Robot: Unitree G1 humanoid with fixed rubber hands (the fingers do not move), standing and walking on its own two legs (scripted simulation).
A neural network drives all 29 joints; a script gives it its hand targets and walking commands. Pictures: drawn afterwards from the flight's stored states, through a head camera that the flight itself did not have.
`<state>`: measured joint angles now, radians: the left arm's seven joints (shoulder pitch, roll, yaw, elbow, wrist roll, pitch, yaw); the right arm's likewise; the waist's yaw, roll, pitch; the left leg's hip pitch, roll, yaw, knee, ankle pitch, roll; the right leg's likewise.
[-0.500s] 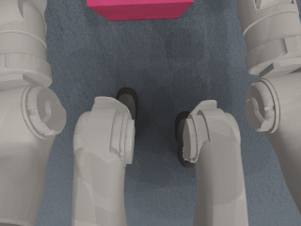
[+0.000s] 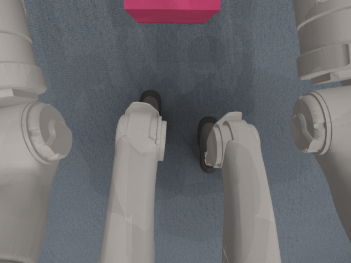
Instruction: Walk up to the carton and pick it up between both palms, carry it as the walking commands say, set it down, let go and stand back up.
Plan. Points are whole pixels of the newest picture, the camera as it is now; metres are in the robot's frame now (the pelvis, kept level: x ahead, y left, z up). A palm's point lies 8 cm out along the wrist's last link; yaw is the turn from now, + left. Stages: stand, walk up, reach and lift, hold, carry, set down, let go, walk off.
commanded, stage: set down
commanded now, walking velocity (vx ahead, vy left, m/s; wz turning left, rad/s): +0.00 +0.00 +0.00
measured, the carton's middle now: out of the picture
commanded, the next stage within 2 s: let go in 0.70 s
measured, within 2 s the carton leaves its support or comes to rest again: neither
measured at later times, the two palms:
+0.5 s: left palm out of the picture +0.54 +0.31 +0.02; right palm out of the picture +0.61 -0.08 +0.02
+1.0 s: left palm out of the picture +0.43 +0.33 +0.07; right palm out of the picture +0.48 -0.11 +0.06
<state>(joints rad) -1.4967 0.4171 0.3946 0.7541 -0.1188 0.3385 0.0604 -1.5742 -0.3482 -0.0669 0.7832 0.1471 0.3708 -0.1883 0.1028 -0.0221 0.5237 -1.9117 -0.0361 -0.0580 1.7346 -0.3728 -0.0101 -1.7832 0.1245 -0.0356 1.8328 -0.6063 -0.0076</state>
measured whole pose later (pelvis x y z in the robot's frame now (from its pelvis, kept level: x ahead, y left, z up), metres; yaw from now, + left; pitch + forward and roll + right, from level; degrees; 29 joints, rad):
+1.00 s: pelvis +0.02 +0.01 +0.19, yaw +3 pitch +19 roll -5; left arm -0.84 0.41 0.22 0.36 -0.09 0.39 -0.07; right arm -0.82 -0.27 -0.15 0.36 0.05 0.42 -0.13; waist 0.10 0.03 0.52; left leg -1.14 -0.04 -0.11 1.01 -0.20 0.01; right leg -0.99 0.10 -0.03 1.04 -0.38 -0.01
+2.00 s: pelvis +0.13 -0.02 +0.27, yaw +6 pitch +5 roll +0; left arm 0.26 0.24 0.11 0.34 -0.04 0.07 -0.11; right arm 0.25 -0.17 -0.10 0.45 -0.01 0.03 0.04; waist 0.07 -0.03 0.00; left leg -0.42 -0.04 -0.11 0.51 -0.18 -0.02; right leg -0.29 0.05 -0.01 0.54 -0.34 -0.05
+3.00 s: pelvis +0.11 +0.00 +0.27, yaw +6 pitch +3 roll -1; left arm 0.31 0.29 0.11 0.68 0.04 -0.02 0.02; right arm 0.27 -0.25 -0.09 0.63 -0.04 0.00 0.01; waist 0.06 0.00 -0.13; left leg -0.41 -0.05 -0.10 0.55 -0.19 0.00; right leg -0.26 0.05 -0.01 0.55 -0.34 -0.04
